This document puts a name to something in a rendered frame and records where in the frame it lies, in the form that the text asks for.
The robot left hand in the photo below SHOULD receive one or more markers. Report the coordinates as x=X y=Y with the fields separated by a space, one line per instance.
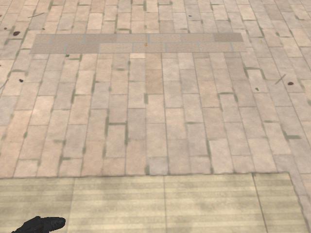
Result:
x=39 y=224

